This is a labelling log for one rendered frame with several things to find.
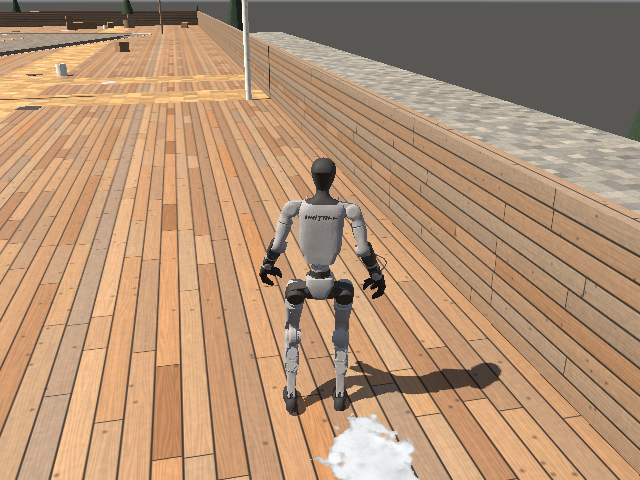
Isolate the right robot hand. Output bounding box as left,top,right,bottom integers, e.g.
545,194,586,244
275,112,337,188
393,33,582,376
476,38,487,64
363,275,386,299

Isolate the right robot foot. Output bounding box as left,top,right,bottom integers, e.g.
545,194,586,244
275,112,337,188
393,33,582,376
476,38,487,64
332,386,347,411

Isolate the left robot forearm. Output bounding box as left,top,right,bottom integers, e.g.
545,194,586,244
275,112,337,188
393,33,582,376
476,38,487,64
262,238,280,270

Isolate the right robot thigh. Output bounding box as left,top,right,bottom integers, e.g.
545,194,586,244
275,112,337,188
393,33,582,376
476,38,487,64
332,279,354,348

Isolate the left robot hand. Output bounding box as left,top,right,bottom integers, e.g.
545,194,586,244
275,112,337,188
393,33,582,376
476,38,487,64
259,266,282,286

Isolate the left robot upper arm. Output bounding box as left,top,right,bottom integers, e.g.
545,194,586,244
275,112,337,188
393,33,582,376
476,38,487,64
271,200,302,254

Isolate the right robot upper arm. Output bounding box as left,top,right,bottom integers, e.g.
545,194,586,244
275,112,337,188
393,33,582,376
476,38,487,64
343,202,371,258

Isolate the right robot forearm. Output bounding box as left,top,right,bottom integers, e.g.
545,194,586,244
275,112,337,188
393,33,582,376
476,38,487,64
361,242,383,281

